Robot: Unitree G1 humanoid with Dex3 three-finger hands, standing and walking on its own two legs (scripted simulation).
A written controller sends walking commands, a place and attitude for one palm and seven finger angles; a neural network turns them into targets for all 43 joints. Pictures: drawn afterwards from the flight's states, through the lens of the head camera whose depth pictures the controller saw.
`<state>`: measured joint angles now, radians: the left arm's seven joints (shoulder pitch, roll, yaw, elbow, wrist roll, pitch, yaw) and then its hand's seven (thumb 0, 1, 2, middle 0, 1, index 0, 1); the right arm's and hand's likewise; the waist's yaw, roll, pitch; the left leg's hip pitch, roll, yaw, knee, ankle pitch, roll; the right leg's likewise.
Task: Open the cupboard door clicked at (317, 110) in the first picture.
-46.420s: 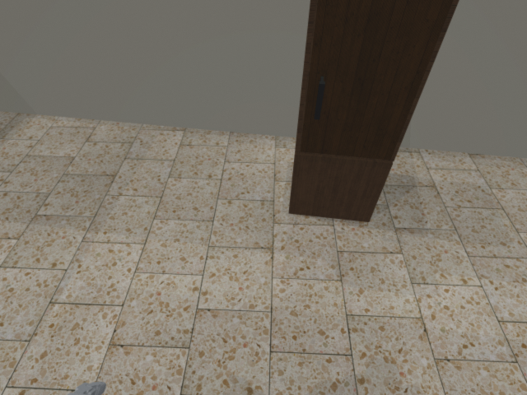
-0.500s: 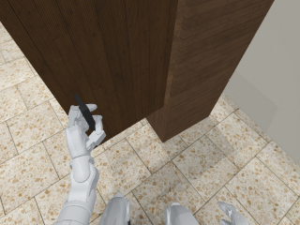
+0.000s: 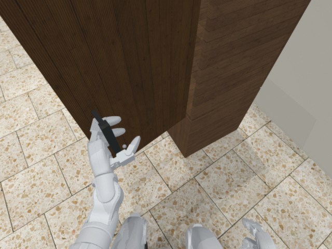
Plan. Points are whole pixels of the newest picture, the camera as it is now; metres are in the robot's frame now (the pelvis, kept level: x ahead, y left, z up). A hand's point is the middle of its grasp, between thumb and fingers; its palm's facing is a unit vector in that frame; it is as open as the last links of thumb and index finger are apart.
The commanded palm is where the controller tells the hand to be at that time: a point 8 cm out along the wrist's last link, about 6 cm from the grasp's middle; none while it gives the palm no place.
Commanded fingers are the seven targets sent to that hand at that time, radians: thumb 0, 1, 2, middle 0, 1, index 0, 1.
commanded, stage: open thumb and fingers to let go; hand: left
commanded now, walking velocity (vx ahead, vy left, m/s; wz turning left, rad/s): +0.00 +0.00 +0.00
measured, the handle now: (106, 133) +0.38 +0.16 +0.03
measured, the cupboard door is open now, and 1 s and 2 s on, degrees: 100 100 100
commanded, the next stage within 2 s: slide the hand sideways off the handle in 0.48 s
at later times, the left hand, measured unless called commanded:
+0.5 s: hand (124, 149) +0.34 +0.11 +0.02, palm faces +0.28 -0.96 +0.00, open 14.9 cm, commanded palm +0.31 +0.16 +0.02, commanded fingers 0.00 -0.50 0.30 -0.15 -0.30 -0.15 -0.30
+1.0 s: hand (117, 159) +0.32 +0.13 +0.02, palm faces -0.14 -0.99 +0.01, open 16.2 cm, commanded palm +0.29 +0.18 +0.02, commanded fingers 0.00 -0.50 0.30 -0.15 -0.30 -0.15 -0.30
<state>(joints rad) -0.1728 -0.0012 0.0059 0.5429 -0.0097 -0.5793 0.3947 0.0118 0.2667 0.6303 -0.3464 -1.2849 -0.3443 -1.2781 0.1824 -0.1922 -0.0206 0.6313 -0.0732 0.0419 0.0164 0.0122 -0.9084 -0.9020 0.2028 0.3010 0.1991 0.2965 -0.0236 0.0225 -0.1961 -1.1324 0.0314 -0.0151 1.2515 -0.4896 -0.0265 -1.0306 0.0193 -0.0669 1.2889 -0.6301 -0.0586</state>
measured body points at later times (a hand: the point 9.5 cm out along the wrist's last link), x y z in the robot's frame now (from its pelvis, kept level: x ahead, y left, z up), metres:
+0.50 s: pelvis -0.01 +0.02 +0.00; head +0.08 +0.02 +0.44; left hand +0.32 +0.16 +0.03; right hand +0.13 -0.22 -0.12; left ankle +0.05 +0.14 -0.62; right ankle -0.01 -0.08 -0.62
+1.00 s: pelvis -0.01 +0.04 +0.00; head +0.08 +0.04 +0.44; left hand +0.32 +0.18 +0.03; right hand +0.14 -0.21 -0.11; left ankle +0.05 +0.14 -0.62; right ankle -0.01 -0.08 -0.62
